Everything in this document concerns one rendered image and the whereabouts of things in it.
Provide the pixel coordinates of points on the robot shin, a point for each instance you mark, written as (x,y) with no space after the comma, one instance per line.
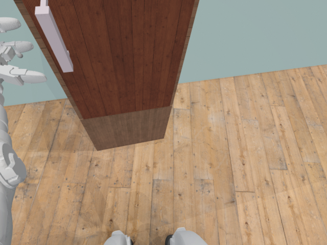
(179,229)
(117,233)

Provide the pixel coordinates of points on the cupboard door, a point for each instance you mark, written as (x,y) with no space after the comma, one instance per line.
(125,53)

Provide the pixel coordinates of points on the handle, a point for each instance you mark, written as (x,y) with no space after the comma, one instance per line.
(51,31)

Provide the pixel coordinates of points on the robot left hand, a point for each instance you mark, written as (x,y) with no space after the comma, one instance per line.
(12,74)

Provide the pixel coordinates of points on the left robot upper arm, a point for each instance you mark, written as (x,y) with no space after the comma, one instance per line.
(12,172)

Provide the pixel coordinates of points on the robot left forearm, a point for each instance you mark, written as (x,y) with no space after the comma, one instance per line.
(4,136)

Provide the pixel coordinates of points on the right robot shin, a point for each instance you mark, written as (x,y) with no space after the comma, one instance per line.
(179,229)

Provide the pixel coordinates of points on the left robot shin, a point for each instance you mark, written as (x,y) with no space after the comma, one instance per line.
(117,233)

